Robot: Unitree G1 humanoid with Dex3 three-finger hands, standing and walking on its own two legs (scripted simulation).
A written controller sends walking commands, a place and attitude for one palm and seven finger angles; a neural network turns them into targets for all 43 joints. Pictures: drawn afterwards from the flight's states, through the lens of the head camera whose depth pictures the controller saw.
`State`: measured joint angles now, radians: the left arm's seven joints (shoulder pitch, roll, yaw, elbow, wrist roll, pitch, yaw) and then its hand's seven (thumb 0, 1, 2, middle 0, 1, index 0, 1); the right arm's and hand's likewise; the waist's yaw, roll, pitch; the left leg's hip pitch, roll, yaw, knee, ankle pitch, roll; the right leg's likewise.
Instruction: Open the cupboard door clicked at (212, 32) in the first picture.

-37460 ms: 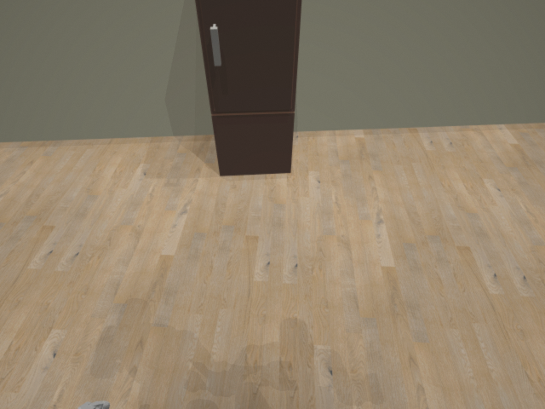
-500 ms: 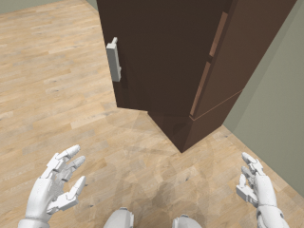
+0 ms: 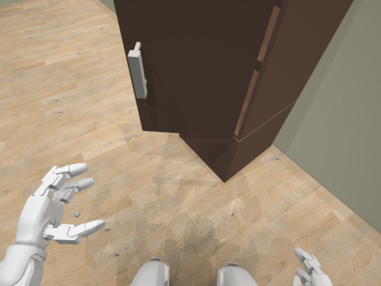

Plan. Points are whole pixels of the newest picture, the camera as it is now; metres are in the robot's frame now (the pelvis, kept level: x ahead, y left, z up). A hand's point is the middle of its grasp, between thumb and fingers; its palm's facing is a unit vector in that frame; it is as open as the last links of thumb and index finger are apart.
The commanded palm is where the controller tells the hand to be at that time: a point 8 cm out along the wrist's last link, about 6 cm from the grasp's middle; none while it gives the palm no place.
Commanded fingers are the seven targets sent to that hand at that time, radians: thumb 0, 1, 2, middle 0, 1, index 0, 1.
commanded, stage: raise the hand with hooked fingers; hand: left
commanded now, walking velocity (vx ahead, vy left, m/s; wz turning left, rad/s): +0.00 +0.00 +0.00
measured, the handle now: (139, 70) +0.64 +0.17 +0.05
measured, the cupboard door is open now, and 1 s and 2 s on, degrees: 47 47 47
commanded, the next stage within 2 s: move the hooked fingers beside the handle in 1.18 s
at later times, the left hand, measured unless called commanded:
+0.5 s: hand (50, 189) +0.28 +0.28 +0.06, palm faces +0.00 -1.00 -0.06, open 13.8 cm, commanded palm +0.26 +0.33 +0.06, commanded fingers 0.00 -0.50 0.30 -0.30 -1.20 -0.30 -1.20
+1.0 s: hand (53, 174) +0.31 +0.28 +0.07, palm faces -0.02 -1.00 -0.05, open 14.0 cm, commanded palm +0.28 +0.33 +0.07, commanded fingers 0.00 -0.50 0.30 -0.30 -1.20 -0.30 -1.20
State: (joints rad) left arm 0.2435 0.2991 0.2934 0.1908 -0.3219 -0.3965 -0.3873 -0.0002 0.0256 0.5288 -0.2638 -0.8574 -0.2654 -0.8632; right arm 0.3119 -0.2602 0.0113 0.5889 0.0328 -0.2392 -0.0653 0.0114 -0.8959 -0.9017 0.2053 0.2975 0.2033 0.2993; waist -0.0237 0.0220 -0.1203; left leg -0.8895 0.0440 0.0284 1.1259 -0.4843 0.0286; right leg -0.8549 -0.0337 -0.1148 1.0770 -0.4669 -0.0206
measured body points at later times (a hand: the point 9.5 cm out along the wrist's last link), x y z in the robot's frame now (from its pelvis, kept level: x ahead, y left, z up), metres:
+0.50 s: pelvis +0.02 +0.02 +0.01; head +0.08 +0.04 +0.46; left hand +0.27 +0.33 +0.06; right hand +0.20 -0.21 -0.06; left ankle +0.04 +0.10 -0.66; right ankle +0.04 -0.11 -0.66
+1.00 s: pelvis +0.02 +0.01 +0.02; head +0.09 +0.03 +0.46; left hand +0.30 +0.33 +0.07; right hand +0.16 -0.25 -0.06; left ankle +0.04 +0.10 -0.66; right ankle +0.04 -0.11 -0.66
